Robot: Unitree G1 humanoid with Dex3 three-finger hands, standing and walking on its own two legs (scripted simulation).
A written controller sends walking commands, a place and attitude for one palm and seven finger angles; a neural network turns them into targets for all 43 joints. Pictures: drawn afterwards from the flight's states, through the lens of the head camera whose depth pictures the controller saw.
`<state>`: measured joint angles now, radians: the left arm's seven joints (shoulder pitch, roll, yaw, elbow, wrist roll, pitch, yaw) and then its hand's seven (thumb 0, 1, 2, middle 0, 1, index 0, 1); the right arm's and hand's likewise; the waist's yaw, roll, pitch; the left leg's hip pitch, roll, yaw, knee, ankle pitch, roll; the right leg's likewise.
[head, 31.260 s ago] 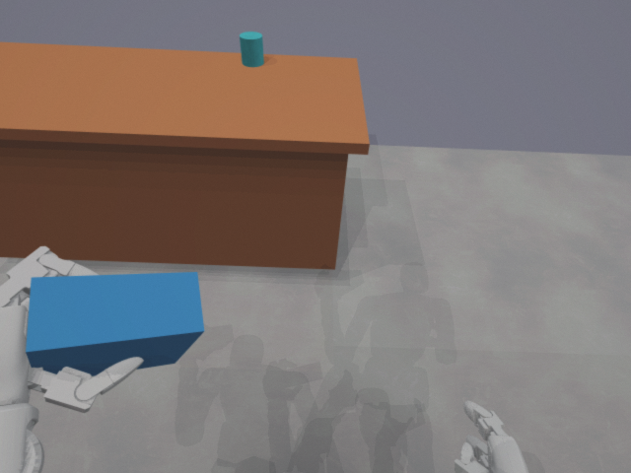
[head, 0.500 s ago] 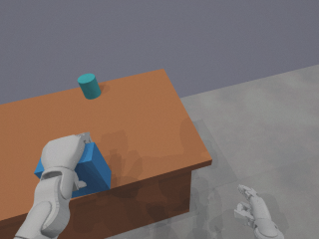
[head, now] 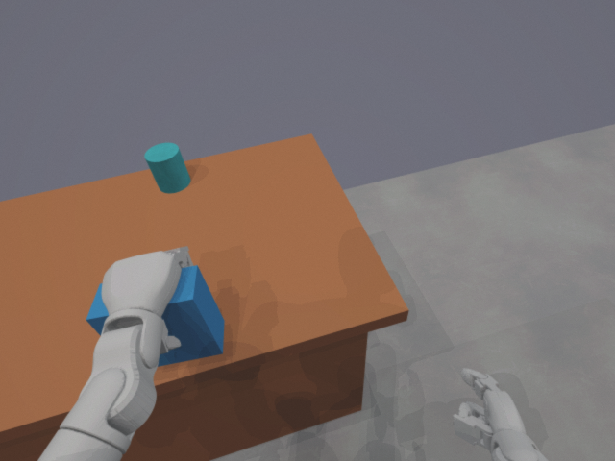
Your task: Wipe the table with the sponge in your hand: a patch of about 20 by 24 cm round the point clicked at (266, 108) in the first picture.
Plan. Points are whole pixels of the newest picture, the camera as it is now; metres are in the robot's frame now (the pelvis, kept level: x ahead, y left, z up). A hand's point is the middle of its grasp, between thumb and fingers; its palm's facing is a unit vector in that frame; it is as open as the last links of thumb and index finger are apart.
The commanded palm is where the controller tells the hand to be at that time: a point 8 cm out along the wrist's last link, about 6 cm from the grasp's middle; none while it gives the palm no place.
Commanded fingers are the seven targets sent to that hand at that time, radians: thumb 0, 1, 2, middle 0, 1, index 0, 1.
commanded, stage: move the sponge above the wiping area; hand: left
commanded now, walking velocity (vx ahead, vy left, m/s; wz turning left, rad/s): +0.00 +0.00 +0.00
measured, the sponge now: (169, 329) +0.27 +0.25 +0.01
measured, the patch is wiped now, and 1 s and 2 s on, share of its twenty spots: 0.00 0.00 0.00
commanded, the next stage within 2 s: none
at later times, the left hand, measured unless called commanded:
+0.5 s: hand (163, 292) +0.30 +0.26 +0.05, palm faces -0.03 -0.07 -1.00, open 10.2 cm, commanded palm +0.28 +0.27 +0.12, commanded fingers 0.00 0.10 1.30 -1.20 -1.60 -1.20 -1.60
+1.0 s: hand (168, 277) +0.33 +0.27 +0.05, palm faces +0.00 -0.05 -1.00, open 10.2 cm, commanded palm +0.30 +0.27 +0.11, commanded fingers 0.00 0.10 1.30 -1.20 -1.60 -1.20 -1.60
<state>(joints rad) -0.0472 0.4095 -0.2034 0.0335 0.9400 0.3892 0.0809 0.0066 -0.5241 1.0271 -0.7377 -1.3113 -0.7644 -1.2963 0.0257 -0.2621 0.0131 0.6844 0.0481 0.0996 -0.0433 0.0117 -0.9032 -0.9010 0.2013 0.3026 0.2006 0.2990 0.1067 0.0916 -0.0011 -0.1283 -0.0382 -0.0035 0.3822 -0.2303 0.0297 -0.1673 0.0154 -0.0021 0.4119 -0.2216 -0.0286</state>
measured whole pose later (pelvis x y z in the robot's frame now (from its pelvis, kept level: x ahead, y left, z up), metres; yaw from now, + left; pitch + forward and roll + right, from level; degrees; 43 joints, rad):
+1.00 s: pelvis +0.01 +0.00 +0.00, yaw +0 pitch +2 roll +0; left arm -0.24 0.39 -0.16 0.36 0.95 0.35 0.17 0.01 -0.52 1.03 -0.73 -1.32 -0.76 -1.30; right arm 0.08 -0.26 -0.01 0.72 0.07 0.11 -0.06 0.01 -0.90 -0.90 0.20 0.30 0.20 0.30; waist 0.06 0.08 -0.03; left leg -0.20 -0.04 -0.01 0.42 -0.25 0.03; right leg -0.22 0.02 0.00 0.43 -0.23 -0.02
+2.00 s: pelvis +0.01 +0.00 +0.00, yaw +0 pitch +1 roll +0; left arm -0.21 0.42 -0.14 0.34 0.92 0.44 0.13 0.01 -0.52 1.03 -0.73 -1.32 -0.76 -1.31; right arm 0.06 -0.28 0.00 0.71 0.08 0.15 -0.05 0.01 -0.90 -0.90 0.20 0.30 0.20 0.30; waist 0.06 0.09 -0.03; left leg -0.16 -0.03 -0.01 0.40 -0.25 0.03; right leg -0.18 0.02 -0.01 0.40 -0.23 -0.03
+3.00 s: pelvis +0.01 +0.00 +0.00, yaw +1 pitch +1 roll +0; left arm -0.23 0.40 -0.19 0.33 0.91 0.47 0.04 0.00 -0.52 1.03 -0.73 -1.32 -0.75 -1.31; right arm 0.05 -0.27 0.01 0.68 0.08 0.16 -0.04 0.01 -0.90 -0.90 0.20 0.30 0.20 0.30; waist 0.06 0.09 -0.02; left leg -0.17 -0.04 -0.03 0.40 -0.25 0.04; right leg -0.18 0.01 -0.02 0.40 -0.23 -0.02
